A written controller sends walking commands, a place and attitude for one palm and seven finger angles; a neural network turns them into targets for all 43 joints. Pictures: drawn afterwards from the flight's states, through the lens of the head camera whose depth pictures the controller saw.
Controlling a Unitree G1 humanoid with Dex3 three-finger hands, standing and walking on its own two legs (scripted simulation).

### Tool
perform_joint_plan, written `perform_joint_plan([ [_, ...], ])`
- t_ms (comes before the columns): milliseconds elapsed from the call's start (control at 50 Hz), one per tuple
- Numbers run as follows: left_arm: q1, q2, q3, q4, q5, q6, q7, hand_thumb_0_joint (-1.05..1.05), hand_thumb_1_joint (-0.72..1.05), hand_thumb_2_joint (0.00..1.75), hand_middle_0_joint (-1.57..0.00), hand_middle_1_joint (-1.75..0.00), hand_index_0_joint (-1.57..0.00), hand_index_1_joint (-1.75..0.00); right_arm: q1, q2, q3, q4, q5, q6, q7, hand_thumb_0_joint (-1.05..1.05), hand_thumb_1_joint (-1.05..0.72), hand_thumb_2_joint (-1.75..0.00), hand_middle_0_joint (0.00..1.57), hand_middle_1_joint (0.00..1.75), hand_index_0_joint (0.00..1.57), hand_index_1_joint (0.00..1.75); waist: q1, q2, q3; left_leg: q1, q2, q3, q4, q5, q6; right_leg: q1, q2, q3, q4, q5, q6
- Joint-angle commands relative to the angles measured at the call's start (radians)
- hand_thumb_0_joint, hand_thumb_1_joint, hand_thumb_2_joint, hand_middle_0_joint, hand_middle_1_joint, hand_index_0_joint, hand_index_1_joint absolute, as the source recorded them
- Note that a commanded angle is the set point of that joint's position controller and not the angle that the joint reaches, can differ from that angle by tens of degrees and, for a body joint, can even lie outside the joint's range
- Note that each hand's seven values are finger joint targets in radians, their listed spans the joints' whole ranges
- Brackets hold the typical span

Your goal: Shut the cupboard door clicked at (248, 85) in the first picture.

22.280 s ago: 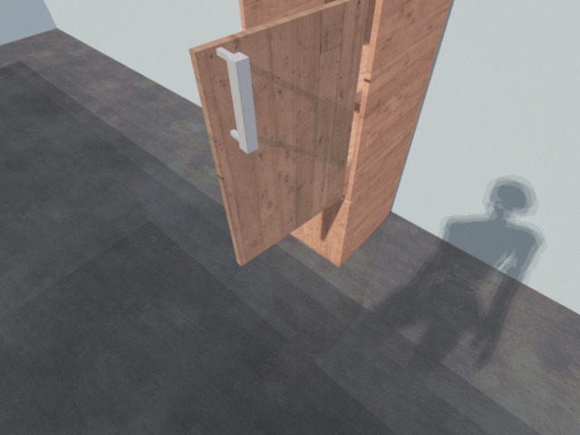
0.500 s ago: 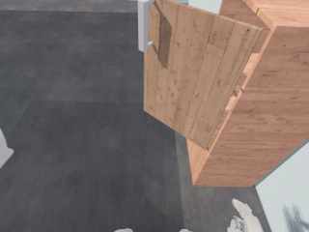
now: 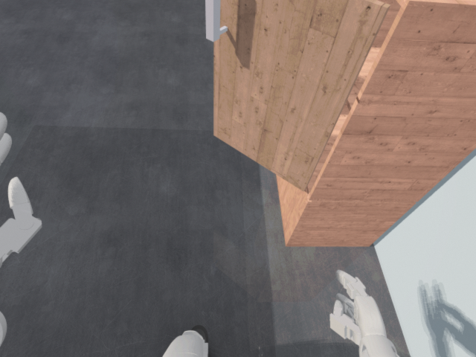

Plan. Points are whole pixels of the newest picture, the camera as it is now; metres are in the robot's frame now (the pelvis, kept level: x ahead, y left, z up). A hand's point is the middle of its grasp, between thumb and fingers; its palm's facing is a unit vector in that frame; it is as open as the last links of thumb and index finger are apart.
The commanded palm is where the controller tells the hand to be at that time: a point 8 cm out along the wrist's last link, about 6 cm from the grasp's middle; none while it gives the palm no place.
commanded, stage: step back with the hand held close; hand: left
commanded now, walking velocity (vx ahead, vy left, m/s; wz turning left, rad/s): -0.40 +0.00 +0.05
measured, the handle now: out of the picture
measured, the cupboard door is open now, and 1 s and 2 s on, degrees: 51 51 51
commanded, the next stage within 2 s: stop stepping back and stand still in 0.06 s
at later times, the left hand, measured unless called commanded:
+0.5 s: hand out of the picture +0.05 +0.27 +0.19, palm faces +0.40 -0.82 -0.42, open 7.4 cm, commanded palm +0.00 +0.32 +0.19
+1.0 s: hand out of the picture +0.00 +0.31 +0.19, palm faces +0.47 -0.76 -0.45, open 7.4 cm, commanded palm -0.05 +0.34 +0.19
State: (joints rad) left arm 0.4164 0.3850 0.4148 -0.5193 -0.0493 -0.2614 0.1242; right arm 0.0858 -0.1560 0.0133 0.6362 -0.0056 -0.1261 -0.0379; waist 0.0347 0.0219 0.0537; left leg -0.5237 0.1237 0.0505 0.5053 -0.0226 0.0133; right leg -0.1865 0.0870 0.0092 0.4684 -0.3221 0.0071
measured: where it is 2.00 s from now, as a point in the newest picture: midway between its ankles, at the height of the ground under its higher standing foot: outside the picture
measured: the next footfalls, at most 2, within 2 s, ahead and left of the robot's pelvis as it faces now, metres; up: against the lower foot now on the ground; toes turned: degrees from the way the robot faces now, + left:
left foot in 0.20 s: +0.08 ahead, +0.10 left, +0.00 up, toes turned -2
right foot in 0.44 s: -0.12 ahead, -0.09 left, +0.01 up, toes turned -5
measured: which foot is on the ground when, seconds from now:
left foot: down 0.00-0.04, up 0.06-0.18, down 0.20-0.48, up 0.50-0.68, down 0.70-1.00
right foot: down 0.00-0.24, up 0.26-0.42, down 0.44-0.72, up 0.74-1.00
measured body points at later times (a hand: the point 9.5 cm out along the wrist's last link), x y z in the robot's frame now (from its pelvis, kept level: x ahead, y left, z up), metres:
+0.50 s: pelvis -0.13 +0.01 +0.01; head -0.15 +0.05 +0.46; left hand +0.03 +0.31 +0.21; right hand +0.01 -0.21 -0.06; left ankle +0.02 +0.11 -0.71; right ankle -0.16 -0.08 -0.73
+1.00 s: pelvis -0.18 +0.04 +0.02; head -0.22 +0.06 +0.47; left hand -0.03 +0.35 +0.22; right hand -0.06 -0.18 -0.07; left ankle -0.13 +0.15 -0.73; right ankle -0.17 -0.06 -0.70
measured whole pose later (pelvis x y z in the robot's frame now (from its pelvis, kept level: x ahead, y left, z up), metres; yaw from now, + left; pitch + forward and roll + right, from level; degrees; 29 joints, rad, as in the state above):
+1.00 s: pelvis -0.18 +0.04 +0.02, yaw +0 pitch -2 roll -3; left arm 0.57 0.45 0.44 -0.49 -0.02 -0.18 0.17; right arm 0.31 -0.14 0.05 0.66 -0.01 -0.08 -0.06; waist -0.01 0.00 -0.05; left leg -0.25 0.08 0.05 0.46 -0.18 0.01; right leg -0.30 0.03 -0.13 0.69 -0.38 -0.01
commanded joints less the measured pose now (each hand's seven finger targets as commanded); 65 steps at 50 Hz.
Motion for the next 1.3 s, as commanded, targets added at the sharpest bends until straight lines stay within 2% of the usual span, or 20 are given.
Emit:
perform_joint_plan([
  [0, 0.187, 0.329, 0.248, -0.260, -0.028, -0.055, 0.018, 0.00, 0.90, 0.90, -0.20, -0.30, -0.20, -0.30, 0.003, -0.134, -0.072, -0.201, 0.026, 0.003, -0.032, 0.00, -0.90, -0.90, 0.20, 0.30, 0.20, 0.30, -0.025, -0.140, -0.361, 0.365, -0.072, -0.012, 0.148, -0.132, -0.025, -0.138, -0.277, 0.149, -0.105, 0.509, -0.006],
  [80, 0.166, 0.303, 0.224, -0.169, -0.003, -0.020, 0.029, 0.00, 0.90, 0.90, -0.20, -0.30, -0.20, -0.30, -0.016, -0.107, -0.042, -0.187, -0.004, 0.064, -0.043, 0.00, -0.90, -0.90, 0.20, 0.30, 0.20, 0.30, -0.045, -0.108, -0.131, 0.070, -0.096, -0.107, 0.340, -0.337, -0.047, -0.191, -0.380, 0.247, -0.131, 0.509, -0.141],
  [140, 0.076, 0.263, 0.163, -0.131, 0.006, -0.017, 0.033, 0.00, 0.90, 0.90, -0.20, -0.30, -0.20, -0.30, 0.030, -0.143, -0.043, -0.175, 0.000, 0.067, -0.059, 0.00, -0.90, -0.90, 0.20, 0.30, 0.20, 0.30, -0.066, -0.073, -0.077, 0.177, -0.089, -0.102, -0.008, -0.086, -0.039, -0.167, -0.231, 0.101, -0.034, 0.514, -0.062],
  [180, 0.111, 0.247, 0.142, -0.136, -0.011, -0.024, 0.033, 0.00, 0.90, 0.90, -0.20, -0.30, -0.20, -0.30, 0.055, -0.198, -0.071, -0.188, 0.023, 0.042, -0.063, 0.00, -0.90, -0.90, 0.20, 0.30, 0.20, 0.30, -0.039, 0.088, -0.169, 0.265, 0.037, -0.199, -0.151, 0.145, 0.017, -0.098, -0.071, 0.026, 0.042, 0.215, 0.010],
  [240, 0.125, 0.221, 0.133, -0.204, -0.010, -0.023, 0.032, 0.00, 0.90, 0.90, -0.20, -0.30, -0.20, -0.30, 0.035, -0.200, -0.067, -0.202, 0.002, -0.001, -0.059, 0.00, -0.90, -0.90, 0.20, 0.30, 0.20, 0.30, -0.033, 0.294, -0.208, 0.065, 0.166, -0.432, -0.400, -0.514, 0.092, 0.039, -0.020, 0.035, 0.277, -0.129, 0.005],
  [400, 0.155, 0.277, 0.161, -0.290, 0.003, 0.035, 0.045, 0.00, 0.90, 0.90, -0.20, -0.30, -0.20, -0.30, 0.084, -0.168, -0.053, -0.164, -0.007, -0.035, -0.040, 0.00, -0.90, -0.90, 0.20, 0.30, 0.20, 0.30, -0.051, 0.204, -0.197, 0.169, -0.073, -0.132, -0.265, -0.523, -0.065, 0.115, -0.019, -0.058, -0.138, -0.140, -0.058],
  [480, 0.089, 0.247, 0.148, -0.171, -0.014, 0.073, 0.053, 0.00, 0.90, 0.90, -0.20, -0.30, -0.20, -0.30, 0.091, -0.168, -0.071, -0.120, -0.005, 0.021, -0.046, 0.00, -0.90, -0.90, 0.20, 0.30, 0.20, 0.30, -0.044, -0.241, -0.072, 0.076, -0.147, -0.072, 0.550, -0.320, -0.046, -0.300, -0.413, 0.397, -0.365, -0.555, -0.263],
  [560, -0.119, 0.196, 0.063, -0.022, 0.016, 0.056, 0.059, 0.00, 0.90, 0.90, -0.20, -0.30, -0.20, -0.30, 0.043, -0.162, -0.036, -0.116, -0.005, 0.023, -0.049, 0.00, -0.90, -0.90, 0.20, 0.30, 0.20, 0.30, -0.066, -0.115, 0.069, 0.014, -0.047, -0.050, 0.434, -0.358, -0.007, -0.329, -0.354, 0.225, -0.306, -0.485, -0.188],
  [640, -0.196, 0.179, 0.007, -0.097, 0.038, 0.040, 0.081, 0.00, 0.90, 0.90, -0.20, -0.30, -0.20, -0.30, 0.048, -0.165, -0.038, -0.124, -0.004, -0.012, -0.071, 0.00, -0.90, -0.90, 0.20, 0.30, 0.20, 0.30, -0.055, -0.018, -0.013, 0.290, -0.111, 0.074, 0.031, -0.376, 0.015, -0.233, -0.265, 0.085, -0.107, -0.379, -0.154],
  [660, -0.170, 0.184, 0.018, -0.147, 0.029, 0.034, 0.083, 0.00, 0.90, 0.90, -0.20, -0.30, -0.20, -0.30, 0.068, -0.179, -0.042, -0.136, 0.001, -0.020, -0.072, 0.00, -0.90, -0.90, 0.20, 0.30, 0.20, 0.30, -0.062, 0.094, -0.045, 0.355, -0.074, -0.016, -0.085, -0.433, 0.043, -0.243, -0.208, 0.053, 0.048, -0.304, -0.119],
  [680, -0.130, 0.193, 0.049, -0.214, 0.022, 0.021, 0.086, 0.00, 0.90, 0.90, -0.20, -0.30, -0.20, -0.30, 0.074, -0.205, -0.051, -0.157, 0.005, -0.027, -0.069, 0.00, -0.90, -0.90, 0.20, 0.30, 0.20, 0.30, -0.063, 0.284, -0.071, 0.438, 0.083, -0.307, -0.206, -0.439, 0.112, -0.335, -0.095, -0.031, 0.276, -0.213, -0.055],
  [720, 0.006, 0.239, 0.114, -0.206, 0.017, 0.003, 0.074, 0.00, 0.90, 0.90, -0.20, -0.30, -0.20, -0.30, 0.061, -0.167, -0.045, -0.151, 0.000, -0.034, -0.052, 0.00, -0.90, -0.90, 0.20, 0.30, 0.20, 0.30, -0.059, 0.257, -0.113, 0.407, 0.253, -0.611, -0.336, -0.522, 0.161, -0.413, -0.077, 0.003, 0.577, -0.217, -0.027],
  [760, 0.018, 0.254, 0.142, -0.281, 0.026, 0.000, 0.062, 0.00, 0.90, 0.90, -0.20, -0.30, -0.20, -0.30, 0.048, -0.164, -0.048, -0.150, -0.004, -0.029, -0.037, 0.00, -0.90, -0.90, 0.20, 0.30, 0.20, 0.30, -0.057, 0.122, -0.048, 0.260, 0.244, -0.515, -0.351, -0.589, 0.177, -0.391, -0.123, 0.032, 0.616, -0.093, -0.023],
  [840, 0.088, 0.223, 0.134, -0.238, 0.041, 0.005, 0.062, 0.00, 0.90, 0.90, -0.20, -0.30, -0.20, -0.30, 0.054, -0.156, -0.041, -0.128, -0.005, -0.023, -0.027, 0.00, -0.90, -0.90, 0.20, 0.30, 0.20, 0.30, -0.046, 0.236, -0.041, 0.127, 0.145, -0.241, -0.367, -0.626, 0.104, -0.221, -0.090, -0.076, 0.467, -0.011, -0.016],
  [980, 0.025, 0.188, 0.079, -0.097, 0.033, 0.069, 0.063, 0.00, 0.90, 0.90, -0.20, -0.30, -0.20, -0.30, 0.066, -0.164, -0.040, -0.141, 0.000, 0.011, -0.045, 0.00, -0.90, -0.90, 0.20, 0.30, 0.20, 0.30, -0.047, 0.162, -0.077, 0.084, 0.076, -0.119, -0.263, -0.640, 0.050, 0.102, -0.033, -0.155, -0.002, -0.076, -0.022],
  [1020, -0.002, 0.193, 0.067, -0.092, 0.034, 0.076, 0.062, 0.00, 0.90, 0.90, -0.20, -0.30, -0.20, -0.30, 0.070, -0.153, -0.037, -0.143, 0.000, 0.017, -0.043, 0.00, -0.90, -0.90, 0.20, 0.30, 0.20, 0.30, -0.058, 0.037, -0.076, 0.040, 0.006, -0.073, -0.048, -0.535, 0.030, 0.125, -0.140, 0.019, -0.129, -0.096, -0.074],
  [1060, -0.053, 0.253, 0.105, -0.140, 0.024, 0.062, 0.068, 0.00, 0.90, 0.90, -0.20, -0.30, -0.20, -0.30, 0.068, -0.148, -0.040, -0.146, -0.002, 0.014, -0.037, 0.00, -0.90, -0.90, 0.20, 0.30, 0.20, 0.30, -0.042, -0.193, -0.090, -0.033, -0.098, -0.014, 0.302, -0.389, -0.011, 0.068, -0.390, 0.398, -0.255, -0.106, -0.207],
  [1100, -0.095, 0.236, 0.097, -0.168, 0.024, 0.049, 0.073, 0.00, 0.90, 0.90, -0.20, -0.30, -0.20, -0.30, 0.053, -0.168, -0.057, -0.136, 0.012, 0.002, -0.028, 0.00, -0.90, -0.90, 0.20, 0.30, 0.20, 0.30, -0.039, -0.188, -0.084, -0.027, -0.091, -0.064, 0.435, -0.419, -0.025, 0.011, -0.409, 0.402, -0.239, -0.075, -0.243],
  [1180, -0.029, 0.233, 0.125, -0.161, 0.026, 0.011, 0.080, 0.00, 0.90, 0.90, -0.20, -0.30, -0.20, -0.30, 0.032, -0.140, -0.031, -0.130, 0.001, 0.009, -0.037, 0.00, -0.90, -0.90, 0.20, 0.30, 0.20, 0.30, -0.035, -0.090, -0.061, 0.132, -0.084, -0.005, 0.191, -0.300, -0.019, -0.055, -0.324, 0.148, -0.168, 0.098, -0.176],
  [1280, 0.036, 0.219, 0.131, -0.163, 0.013, -0.008, 0.073, 0.00, 0.90, 0.90, -0.20, -0.30, -0.20, -0.30, 0.040, -0.174, -0.054, -0.157, 0.017, 0.003, -0.051, 0.00, -0.90, -0.90, 0.20, 0.30, 0.20, 0.30, -0.029, 0.055, -0.086, 0.315, -0.015, -0.093, -0.074, -0.051, 0.016, -0.066, -0.179, 0.081, -0.073, 0.093, -0.038],
])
